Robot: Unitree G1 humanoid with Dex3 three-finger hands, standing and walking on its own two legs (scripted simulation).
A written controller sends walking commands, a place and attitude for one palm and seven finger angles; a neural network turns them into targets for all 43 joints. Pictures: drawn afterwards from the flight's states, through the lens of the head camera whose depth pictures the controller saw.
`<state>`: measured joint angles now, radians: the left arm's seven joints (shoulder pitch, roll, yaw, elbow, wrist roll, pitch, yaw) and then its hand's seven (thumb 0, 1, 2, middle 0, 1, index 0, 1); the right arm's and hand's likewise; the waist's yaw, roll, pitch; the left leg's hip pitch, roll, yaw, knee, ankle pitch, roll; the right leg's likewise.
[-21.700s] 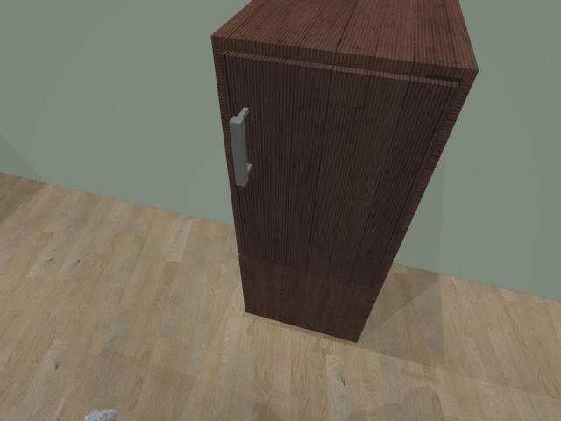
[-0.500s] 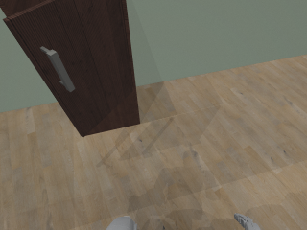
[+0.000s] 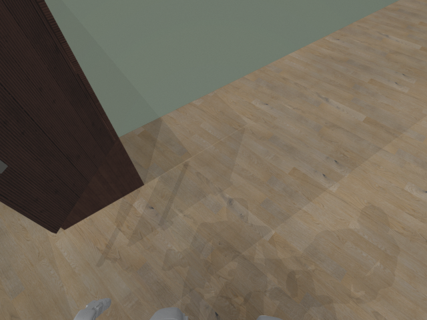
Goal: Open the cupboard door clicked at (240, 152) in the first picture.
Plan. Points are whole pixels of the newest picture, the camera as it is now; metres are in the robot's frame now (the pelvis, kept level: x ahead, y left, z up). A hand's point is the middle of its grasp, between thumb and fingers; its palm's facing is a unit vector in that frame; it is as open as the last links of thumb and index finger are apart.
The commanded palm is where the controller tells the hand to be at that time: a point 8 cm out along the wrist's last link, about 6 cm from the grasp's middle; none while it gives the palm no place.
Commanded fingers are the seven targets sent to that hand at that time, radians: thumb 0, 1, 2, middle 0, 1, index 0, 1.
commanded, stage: walk to a spot facing it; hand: left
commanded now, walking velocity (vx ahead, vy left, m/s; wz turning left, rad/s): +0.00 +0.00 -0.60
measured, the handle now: out of the picture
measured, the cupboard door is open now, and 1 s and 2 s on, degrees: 39 39 39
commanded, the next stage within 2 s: turn to face it in 1.78 s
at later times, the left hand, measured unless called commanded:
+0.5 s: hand (125, 308) +0.15 +0.21 -0.16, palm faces -0.23 -0.96 -0.18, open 7.4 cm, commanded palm none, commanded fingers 0.00 0.90 0.90 -0.20 -0.30 -0.20 -0.30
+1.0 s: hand (184, 265) +0.24 +0.09 -0.15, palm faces -0.55 -0.82 -0.19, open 7.4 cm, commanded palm none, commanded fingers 0.00 0.90 0.90 -0.20 -0.30 -0.20 -0.30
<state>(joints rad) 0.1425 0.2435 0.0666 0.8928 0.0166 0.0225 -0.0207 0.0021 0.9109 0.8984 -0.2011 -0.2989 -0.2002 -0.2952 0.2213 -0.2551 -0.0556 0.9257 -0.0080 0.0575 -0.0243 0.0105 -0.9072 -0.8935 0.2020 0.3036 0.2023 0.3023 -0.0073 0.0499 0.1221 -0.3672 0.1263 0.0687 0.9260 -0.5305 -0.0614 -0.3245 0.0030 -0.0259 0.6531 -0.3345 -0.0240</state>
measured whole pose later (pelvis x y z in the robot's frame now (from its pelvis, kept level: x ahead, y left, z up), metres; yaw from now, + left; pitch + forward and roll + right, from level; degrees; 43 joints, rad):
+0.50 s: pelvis +0.02 +0.03 +0.02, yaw -17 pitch +1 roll -2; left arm 0.18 0.26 0.09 0.91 0.02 0.07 -0.03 0.00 0.91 0.90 -0.20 -0.30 -0.20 -0.30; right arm 0.19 -0.17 -0.01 0.87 -0.03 0.01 -0.03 0.01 -0.91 -0.89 0.20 0.30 0.20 0.30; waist 0.03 -0.04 0.09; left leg -0.28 0.08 0.08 0.54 -0.27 0.01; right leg -0.49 0.03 0.02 1.10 -0.45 0.05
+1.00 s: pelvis +0.11 -0.04 +0.02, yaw -35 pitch +1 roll +0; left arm 0.27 0.20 0.05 0.98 0.02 -0.03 -0.03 0.00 0.91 0.90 -0.20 -0.30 -0.20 -0.30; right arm 0.20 -0.24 -0.06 0.92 -0.02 0.01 0.03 0.01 -0.91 -0.89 0.20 0.30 0.20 0.30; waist 0.00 -0.01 0.08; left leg -0.53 0.10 0.06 0.85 -0.30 -0.07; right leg -0.11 0.00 0.04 0.41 -0.31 -0.01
